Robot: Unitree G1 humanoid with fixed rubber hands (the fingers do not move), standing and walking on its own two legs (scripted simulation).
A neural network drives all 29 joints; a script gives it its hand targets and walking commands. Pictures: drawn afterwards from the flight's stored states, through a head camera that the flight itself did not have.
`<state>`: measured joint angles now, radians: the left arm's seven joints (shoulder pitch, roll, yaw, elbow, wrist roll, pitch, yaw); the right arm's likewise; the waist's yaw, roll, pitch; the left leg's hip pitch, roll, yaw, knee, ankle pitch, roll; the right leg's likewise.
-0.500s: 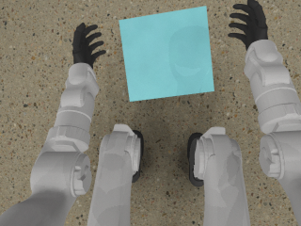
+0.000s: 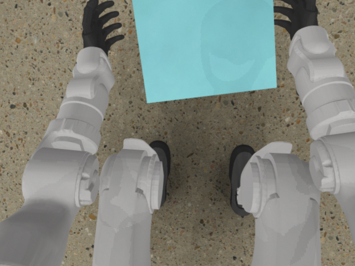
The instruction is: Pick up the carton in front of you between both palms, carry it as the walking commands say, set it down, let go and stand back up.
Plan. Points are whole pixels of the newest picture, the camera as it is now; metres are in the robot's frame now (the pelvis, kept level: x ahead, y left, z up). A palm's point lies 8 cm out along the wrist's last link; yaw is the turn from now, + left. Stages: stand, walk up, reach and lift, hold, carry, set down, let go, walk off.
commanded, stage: reach and lift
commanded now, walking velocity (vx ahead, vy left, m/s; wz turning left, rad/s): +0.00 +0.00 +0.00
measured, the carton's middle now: (202, 47) +0.50 -0.01 -0.25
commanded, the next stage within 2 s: none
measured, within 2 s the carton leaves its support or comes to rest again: leaves its support in 0.62 s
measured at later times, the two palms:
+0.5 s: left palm (114, 37) +0.51 +0.15 -0.17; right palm (283, 21) +0.52 -0.15 -0.18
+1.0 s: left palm (71, 23) +0.48 +0.13 +0.00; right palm out of the picture +0.49 -0.17 -0.02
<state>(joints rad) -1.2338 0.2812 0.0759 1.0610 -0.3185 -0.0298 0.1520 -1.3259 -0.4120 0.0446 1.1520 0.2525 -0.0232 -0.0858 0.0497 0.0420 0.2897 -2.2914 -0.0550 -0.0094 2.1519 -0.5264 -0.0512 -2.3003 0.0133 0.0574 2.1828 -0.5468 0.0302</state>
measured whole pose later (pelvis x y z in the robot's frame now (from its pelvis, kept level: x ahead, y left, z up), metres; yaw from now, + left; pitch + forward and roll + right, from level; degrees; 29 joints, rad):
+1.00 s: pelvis +0.01 +0.00 +0.06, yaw -3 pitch +39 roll +2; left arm -0.97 0.01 0.43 0.76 0.03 0.22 0.12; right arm -1.07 -0.13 -0.23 0.93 -0.04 0.23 -0.10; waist 0.05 0.01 -0.10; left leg -2.10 -0.10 -0.06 1.97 -0.56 -0.08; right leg -2.13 0.12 0.08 1.98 -0.54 0.05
